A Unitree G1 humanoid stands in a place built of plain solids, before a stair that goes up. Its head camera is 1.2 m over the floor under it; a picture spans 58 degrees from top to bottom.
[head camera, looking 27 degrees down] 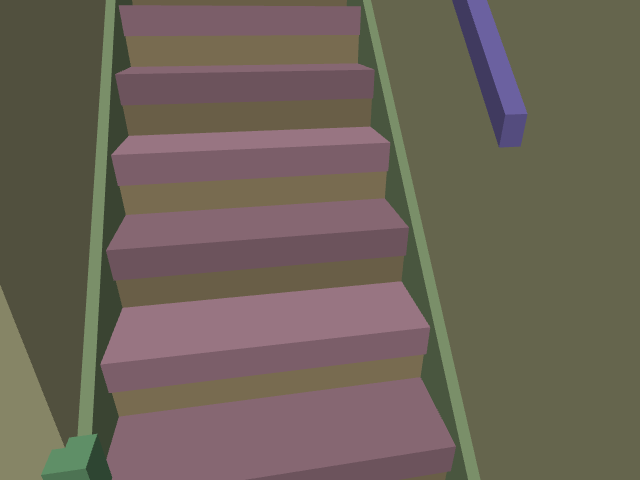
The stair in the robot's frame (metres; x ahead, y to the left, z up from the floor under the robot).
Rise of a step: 0.21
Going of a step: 0.23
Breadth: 0.89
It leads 10 degrees to the left of straight ahead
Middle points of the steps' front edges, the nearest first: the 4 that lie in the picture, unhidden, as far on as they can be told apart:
0.92 0.12 0.41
1.14 0.16 0.62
1.37 0.20 0.83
1.60 0.24 1.04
